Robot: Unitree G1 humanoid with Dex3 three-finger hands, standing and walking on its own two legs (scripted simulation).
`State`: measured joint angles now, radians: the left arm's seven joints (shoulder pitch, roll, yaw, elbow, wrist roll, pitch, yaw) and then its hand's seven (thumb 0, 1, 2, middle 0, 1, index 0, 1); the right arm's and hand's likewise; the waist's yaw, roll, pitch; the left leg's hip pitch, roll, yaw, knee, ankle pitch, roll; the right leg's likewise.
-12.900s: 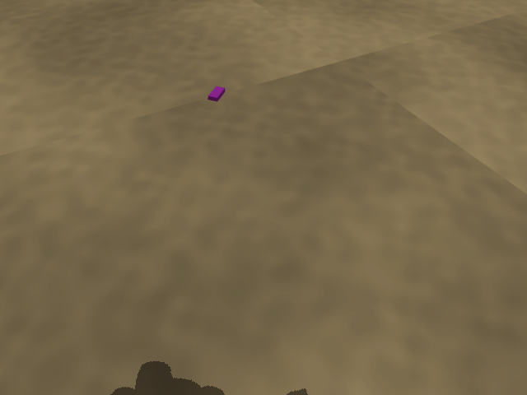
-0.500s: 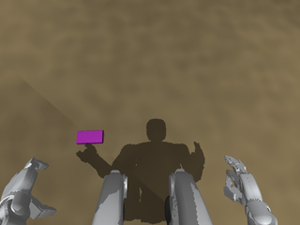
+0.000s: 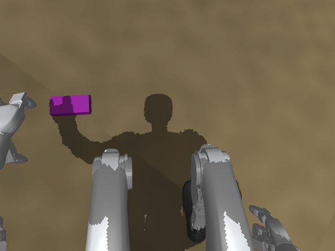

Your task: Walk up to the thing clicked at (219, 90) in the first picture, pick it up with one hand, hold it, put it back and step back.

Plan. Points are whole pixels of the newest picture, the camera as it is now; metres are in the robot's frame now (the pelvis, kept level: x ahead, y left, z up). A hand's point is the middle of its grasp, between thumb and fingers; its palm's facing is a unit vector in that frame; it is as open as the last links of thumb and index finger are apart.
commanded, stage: rise first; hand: left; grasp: from above
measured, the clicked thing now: (70, 105) +0.52 +0.31 -0.37
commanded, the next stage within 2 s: none
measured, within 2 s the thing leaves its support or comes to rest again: neither
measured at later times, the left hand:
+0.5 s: hand (31, 118) +0.42 +0.36 -0.20, palm faces -0.47 -0.06 -0.88, open 14.0 cm
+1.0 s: hand (40, 112) +0.45 +0.35 -0.24, palm faces -0.46 -0.08 -0.88, open 13.9 cm
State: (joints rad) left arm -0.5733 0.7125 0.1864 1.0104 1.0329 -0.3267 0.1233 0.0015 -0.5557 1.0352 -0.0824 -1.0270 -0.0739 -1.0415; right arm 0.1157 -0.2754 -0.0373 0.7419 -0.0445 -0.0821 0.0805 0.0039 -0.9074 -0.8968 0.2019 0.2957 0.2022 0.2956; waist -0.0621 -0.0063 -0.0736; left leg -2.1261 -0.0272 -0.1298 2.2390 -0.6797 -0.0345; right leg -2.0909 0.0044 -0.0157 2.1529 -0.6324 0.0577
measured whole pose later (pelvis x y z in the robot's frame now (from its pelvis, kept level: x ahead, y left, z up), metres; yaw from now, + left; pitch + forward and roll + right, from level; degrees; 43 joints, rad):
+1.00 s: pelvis +0.02 +0.01 -0.06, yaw -3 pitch +34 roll -10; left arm -0.89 0.88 0.22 1.46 1.35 -0.36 0.40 0.00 -0.49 0.97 -0.09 -1.03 -0.11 -1.01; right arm 0.11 -0.27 0.05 0.75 -0.18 0.00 0.16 0.00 -0.91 -0.90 0.20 0.30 0.20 0.30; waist -0.20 -0.03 -0.03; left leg -2.33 -0.05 -0.17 2.46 -0.73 -0.02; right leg -2.26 0.01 -0.04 2.34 -0.68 0.07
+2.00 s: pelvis +0.01 +0.02 -0.07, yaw -6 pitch +33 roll -13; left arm -0.97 0.96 0.19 1.54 1.37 -0.34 0.42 0.00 -0.44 0.95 -0.19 -0.93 -0.18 -0.95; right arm 0.12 -0.27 0.12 0.73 -0.19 -0.03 0.18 0.00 -0.91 -0.90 0.20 0.30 0.20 0.30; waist -0.26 -0.05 0.00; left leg -2.36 -0.05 -0.18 2.50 -0.72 0.00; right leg -2.26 0.02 -0.06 2.34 -0.67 0.07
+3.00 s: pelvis +0.01 +0.02 -0.07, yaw -6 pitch +33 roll -13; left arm -1.08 0.93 0.09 1.57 1.38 -0.31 0.44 0.00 -0.35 0.87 -0.22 -0.91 -0.23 -0.90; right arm 0.15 -0.27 0.14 0.72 -0.18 -0.06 0.18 0.00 -0.89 -0.88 0.20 0.30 0.20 0.30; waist -0.30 -0.06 -0.01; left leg -2.37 -0.05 -0.19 2.49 -0.71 0.00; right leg -2.27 0.01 -0.06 2.34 -0.66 0.06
